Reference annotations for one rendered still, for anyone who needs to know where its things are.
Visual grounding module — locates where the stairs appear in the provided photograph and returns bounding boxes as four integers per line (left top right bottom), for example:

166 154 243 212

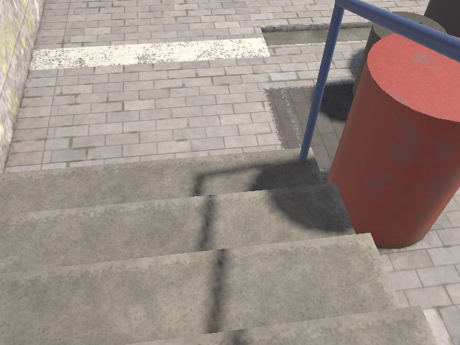
0 147 438 345

